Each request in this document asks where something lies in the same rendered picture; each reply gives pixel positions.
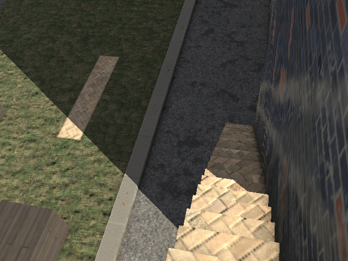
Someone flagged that stairs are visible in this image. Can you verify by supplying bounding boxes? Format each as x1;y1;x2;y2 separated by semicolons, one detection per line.
166;123;279;261

